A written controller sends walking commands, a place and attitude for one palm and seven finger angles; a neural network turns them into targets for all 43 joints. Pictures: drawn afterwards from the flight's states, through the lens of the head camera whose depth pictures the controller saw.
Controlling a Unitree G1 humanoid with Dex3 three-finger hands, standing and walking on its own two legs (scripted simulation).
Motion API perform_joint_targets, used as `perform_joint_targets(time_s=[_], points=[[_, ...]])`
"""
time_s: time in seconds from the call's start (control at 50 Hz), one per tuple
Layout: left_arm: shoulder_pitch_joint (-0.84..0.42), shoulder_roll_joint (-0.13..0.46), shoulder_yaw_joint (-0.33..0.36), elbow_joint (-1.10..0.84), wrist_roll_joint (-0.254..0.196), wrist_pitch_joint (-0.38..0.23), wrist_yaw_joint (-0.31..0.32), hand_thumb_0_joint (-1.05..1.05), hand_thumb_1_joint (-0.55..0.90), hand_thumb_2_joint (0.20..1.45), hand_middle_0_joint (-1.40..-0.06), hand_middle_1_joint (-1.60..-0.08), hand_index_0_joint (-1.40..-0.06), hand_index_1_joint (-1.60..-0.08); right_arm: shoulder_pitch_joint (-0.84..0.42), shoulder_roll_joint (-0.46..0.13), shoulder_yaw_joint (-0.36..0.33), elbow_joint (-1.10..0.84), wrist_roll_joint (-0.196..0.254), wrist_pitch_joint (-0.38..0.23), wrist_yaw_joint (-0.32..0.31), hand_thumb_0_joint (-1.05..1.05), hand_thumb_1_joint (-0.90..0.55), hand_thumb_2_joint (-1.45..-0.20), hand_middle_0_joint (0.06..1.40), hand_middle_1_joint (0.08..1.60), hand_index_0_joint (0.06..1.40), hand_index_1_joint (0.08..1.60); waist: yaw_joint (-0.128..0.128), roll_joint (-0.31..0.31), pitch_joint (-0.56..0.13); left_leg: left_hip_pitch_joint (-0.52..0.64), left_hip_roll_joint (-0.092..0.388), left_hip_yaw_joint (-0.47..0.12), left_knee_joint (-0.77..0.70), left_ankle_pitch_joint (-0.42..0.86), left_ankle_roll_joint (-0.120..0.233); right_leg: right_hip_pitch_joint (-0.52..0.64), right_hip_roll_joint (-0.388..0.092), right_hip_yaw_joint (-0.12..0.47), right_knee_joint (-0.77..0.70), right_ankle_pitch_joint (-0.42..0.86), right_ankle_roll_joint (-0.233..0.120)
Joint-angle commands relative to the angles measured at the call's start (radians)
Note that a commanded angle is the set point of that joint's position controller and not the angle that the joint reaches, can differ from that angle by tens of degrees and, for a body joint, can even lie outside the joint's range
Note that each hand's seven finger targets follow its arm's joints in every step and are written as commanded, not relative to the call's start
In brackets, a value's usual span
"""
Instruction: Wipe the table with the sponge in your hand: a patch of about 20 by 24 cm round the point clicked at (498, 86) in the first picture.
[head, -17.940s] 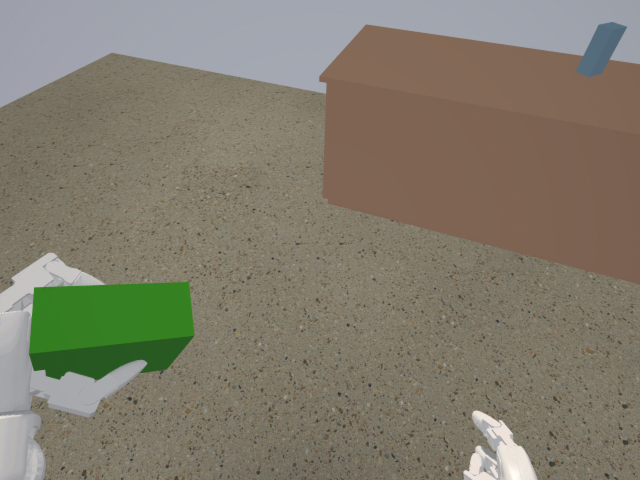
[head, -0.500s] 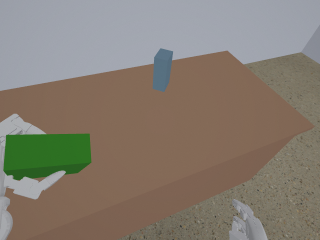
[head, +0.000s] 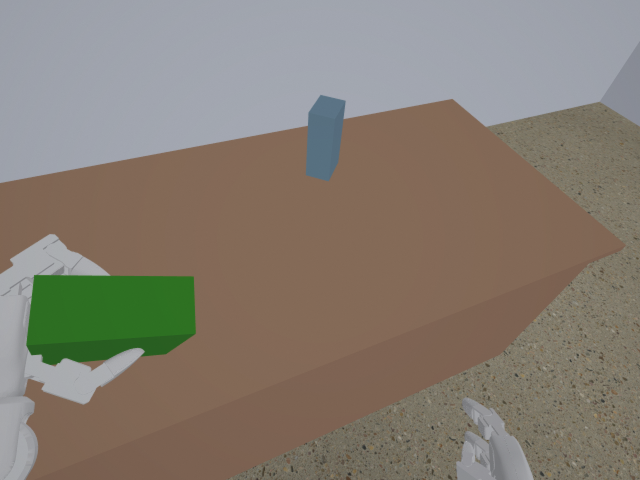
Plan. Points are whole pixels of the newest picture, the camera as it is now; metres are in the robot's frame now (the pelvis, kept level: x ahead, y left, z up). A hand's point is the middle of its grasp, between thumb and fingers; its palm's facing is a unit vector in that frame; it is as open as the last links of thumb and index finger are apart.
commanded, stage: look again from close up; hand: left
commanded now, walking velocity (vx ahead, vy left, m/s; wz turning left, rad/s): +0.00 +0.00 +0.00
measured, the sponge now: (135, 321) +0.23 +0.21 +0.13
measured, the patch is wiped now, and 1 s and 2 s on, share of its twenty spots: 0.00 0.00 0.00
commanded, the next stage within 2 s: shuffle to correct the standing spot in 0.26 s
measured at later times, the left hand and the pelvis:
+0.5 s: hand (102, 312) +0.22 +0.23 +0.15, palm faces +0.34 -0.86 -0.39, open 9.6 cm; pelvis +0.01 -0.01 +0.00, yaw +0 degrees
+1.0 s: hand (173, 299) +0.24 +0.17 +0.15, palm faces +0.29 -0.87 -0.40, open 9.6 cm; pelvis +0.02 -0.06 +0.00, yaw -1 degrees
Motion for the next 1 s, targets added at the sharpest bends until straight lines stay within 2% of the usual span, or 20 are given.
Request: perform_joint_targets(time_s=[0.0,0.04,0.12,0.14,0.16,0.34,0.36,0.44,0.46,0.48,0.54,0.56,0.6,0.64,0.66,0.74,0.76,0.84,0.88,0.98], points=[[-0.107,0.180,0.118,-0.256,-0.021,-0.071,0.024,0.000,0.100,1.300,-1.200,-1.600,-1.200,-1.600,-0.101,-0.136,-0.058,-0.169,0.008,-0.065,-0.019,0.000,-0.900,-0.900,0.200,0.300,0.200,0.300,-0.006,0.096,-0.133,0.004,0.124,-0.160,-0.139,-0.126,-0.056,0.058,-0.047,0.081,-0.041,-0.018,-0.027],[-0.092,0.201,0.142,-0.270,-0.018,-0.071,0.028,0.000,0.100,1.300,-1.200,-1.600,-1.200,-1.600,-0.108,-0.136,-0.059,-0.166,0.010,-0.066,-0.019,0.000,-0.900,-0.900,0.200,0.300,0.200,0.300,-0.007,0.109,-0.139,0.003,0.120,-0.155,-0.134,-0.108,-0.057,0.064,-0.046,0.081,-0.037,-0.007,-0.027],[-0.057,0.178,0.126,-0.252,-0.027,-0.069,0.023,0.000,0.100,1.300,-1.200,-1.600,-1.200,-1.600,-0.095,-0.137,-0.063,-0.165,0.009,-0.063,-0.020,0.000,-0.900,-0.900,0.200,0.300,0.200,0.300,-0.007,0.072,-0.146,0.026,0.119,-0.146,-0.108,-0.050,-0.055,0.055,-0.056,0.085,-0.048,0.027,-0.029],[-0.050,0.196,0.145,-0.260,-0.026,-0.068,0.025,0.000,0.100,1.300,-1.200,-1.600,-1.200,-1.600,-0.106,-0.136,-0.060,-0.162,0.010,-0.064,-0.020,0.000,-0.900,-0.900,0.200,0.300,0.200,0.300,-0.007,0.090,-0.150,0.030,0.116,-0.144,-0.111,-0.036,-0.060,0.056,-0.052,0.080,-0.044,0.035,-0.028],[-0.047,0.160,0.114,-0.236,-0.031,-0.068,0.020,0.000,0.100,1.300,-1.200,-1.600,-1.200,-1.600,-0.098,-0.134,-0.057,-0.160,0.007,-0.062,-0.020,0.000,-0.900,-0.900,0.200,0.300,0.200,0.300,-0.008,0.079,-0.142,0.030,0.117,-0.143,-0.112,-0.032,-0.059,0.048,-0.052,0.075,-0.050,0.030,-0.027],[-0.061,0.192,0.136,-0.252,-0.031,-0.050,0.023,0.000,0.100,1.300,-1.200,-1.600,-1.200,-1.600,-0.114,-0.137,-0.059,-0.162,0.012,-0.054,-0.027,0.000,-0.900,-0.900,0.200,0.300,0.200,0.300,-0.008,0.066,-0.145,0.053,0.112,-0.131,-0.089,0.004,-0.055,0.031,-0.060,0.097,-0.063,0.063,-0.028],[-0.062,0.154,0.103,-0.233,-0.037,-0.051,0.016,0.000,0.100,1.300,-1.200,-1.600,-1.200,-1.600,-0.105,-0.133,-0.054,-0.158,0.007,-0.051,-0.026,0.000,-0.900,-0.900,0.200,0.300,0.200,0.300,-0.011,0.065,-0.140,0.055,0.117,-0.138,-0.101,-0.007,-0.057,0.024,-0.054,0.084,-0.065,0.041,-0.029],[-0.111,0.198,0.132,-0.286,-0.030,-0.050,0.018,0.000,0.100,1.300,-1.200,-1.600,-1.200,-1.600,-0.117,-0.131,-0.057,-0.158,0.009,-0.051,-0.028,0.000,-0.900,-0.900,0.200,0.300,0.200,0.300,-0.011,0.111,-0.155,0.068,0.140,-0.145,-0.140,-0.034,-0.065,0.029,-0.028,0.075,-0.032,0.021,-0.026],[-0.109,0.169,0.106,-0.279,-0.036,-0.050,0.013,0.000,0.100,1.300,-1.200,-1.600,-1.200,-1.600,-0.111,-0.127,-0.053,-0.161,0.006,-0.049,-0.029,0.000,-0.900,-0.900,0.200,0.300,0.200,0.300,-0.010,0.121,-0.150,0.063,0.148,-0.151,-0.153,-0.032,-0.068,0.030,-0.023,0.063,-0.025,0.019,-0.024],[-0.112,0.176,0.110,-0.284,-0.036,-0.047,0.013,0.000,0.100,1.300,-1.200,-1.600,-1.200,-1.600,-0.106,-0.128,-0.059,-0.167,0.007,-0.049,-0.028,0.000,-0.900,-0.900,0.200,0.300,0.200,0.300,-0.010,0.133,-0.152,0.069,0.160,-0.161,-0.159,-0.021,-0.074,0.031,-0.021,0.064,-0.011,0.019,-0.024],[-0.099,0.203,0.138,-0.281,-0.036,-0.036,0.014,0.000,0.100,1.300,-1.200,-1.600,-1.200,-1.600,-0.114,-0.125,-0.058,-0.168,0.008,-0.044,-0.023,0.000,-0.900,-0.900,0.200,0.300,0.200,0.300,-0.007,0.110,-0.159,0.079,0.172,-0.147,-0.147,-0.003,-0.072,0.026,-0.015,0.058,-0.010,0.022,-0.023],[-0.094,0.166,0.106,-0.262,-0.044,-0.032,0.007,0.000,0.100,1.300,-1.200,-1.600,-1.200,-1.600,-0.108,-0.122,-0.054,-0.172,0.006,-0.040,-0.021,0.000,-0.900,-0.900,0.200,0.300,0.200,0.300,-0.009,0.103,-0.150,0.069,0.177,-0.150,-0.149,-0.024,-0.068,0.024,-0.017,0.051,-0.016,0.012,-0.021],[-0.091,0.179,0.119,-0.261,-0.044,-0.025,0.007,0.000,0.100,1.300,-1.200,-1.600,-1.200,-1.600,-0.102,-0.127,-0.063,-0.176,0.007,-0.034,-0.019,0.000,-0.900,-0.900,0.200,0.300,0.200,0.300,-0.010,0.108,-0.155,0.069,0.183,-0.148,-0.132,-0.009,-0.065,0.024,-0.021,0.059,-0.018,0.022,-0.025],[-0.072,0.199,0.142,-0.260,-0.044,-0.014,0.009,0.000,0.100,1.300,-1.200,-1.600,-1.200,-1.600,-0.112,-0.127,-0.062,-0.176,0.010,-0.028,-0.015,0.000,-0.900,-0.900,0.200,0.300,0.200,0.300,-0.011,0.089,-0.155,0.065,0.176,-0.129,-0.114,-0.024,-0.059,0.019,-0.020,0.062,-0.026,0.025,-0.027],[-0.072,0.161,0.109,-0.250,-0.052,-0.012,0.004,0.000,0.100,1.300,-1.200,-1.600,-1.200,-1.600,-0.103,-0.125,-0.060,-0.178,0.008,-0.024,-0.015,0.000,-0.900,-0.900,0.200,0.300,0.200,0.300,-0.016,0.089,-0.148,0.054,0.174,-0.131,-0.107,-0.028,-0.055,0.018,-0.022,0.058,-0.029,0.025,-0.029],[-0.066,0.205,0.145,-0.296,-0.056,-0.002,0.004,0.000,0.100,1.300,-1.200,-1.600,-1.200,-1.600,-0.110,-0.127,-0.068,-0.185,0.016,-0.020,-0.014,0.000,-0.900,-0.900,0.200,0.300,0.200,0.300,-0.017,0.104,-0.161,0.074,0.173,-0.114,-0.063,0.019,-0.045,0.001,-0.026,0.071,-0.024,0.058,-0.035],[-0.072,0.180,0.122,-0.295,-0.060,-0.003,0.002,0.000,0.100,1.300,-1.200,-1.600,-1.200,-1.600,-0.106,-0.126,-0.067,-0.185,0.013,-0.018,-0.016,0.000,-0.900,-0.900,0.200,0.300,0.200,0.300,-0.019,0.106,-0.164,0.063,0.174,-0.116,-0.054,0.026,-0.043,0.007,-0.027,0.070,-0.020,0.062,-0.037],[-0.054,0.218,0.160,-0.315,-0.069,0.009,0.004,0.000,0.100,1.300,-1.200,-1.600,-1.200,-1.600,-0.110,-0.128,-0.071,-0.186,0.019,-0.015,-0.021,0.000,-0.900,-0.900,0.200,0.300,0.200,0.300,-0.019,0.095,-0.173,0.074,0.169,-0.103,-0.011,0.078,-0.040,-0.001,-0.033,0.086,-0.011,0.106,-0.043],[-0.044,0.200,0.150,-0.302,-0.076,0.012,0.001,0.000,0.100,1.300,-1.200,-1.600,-1.200,-1.600,-0.102,-0.129,-0.074,-0.185,0.016,-0.014,-0.023,0.000,-0.900,-0.900,0.200,0.300,0.200,0.300,-0.019,0.095,-0.181,0.062,0.165,-0.100,0.009,0.092,-0.039,0.014,-0.042,0.091,-0.006,0.123,-0.048],[-0.006,0.206,0.158,-0.299,-0.084,0.022,0.005,0.000,0.100,1.300,-1.200,-1.600,-1.200,-1.600,-0.103,-0.128,-0.072,-0.179,0.018,-0.010,-0.029,0.000,-0.900,-0.900,0.200,0.300,0.200,0.300,-0.022,0.069,-0.167,0.040,0.145,-0.088,0.034,0.055,-0.035,0.015,-0.059,0.096,-0.021,0.119,-0.051]])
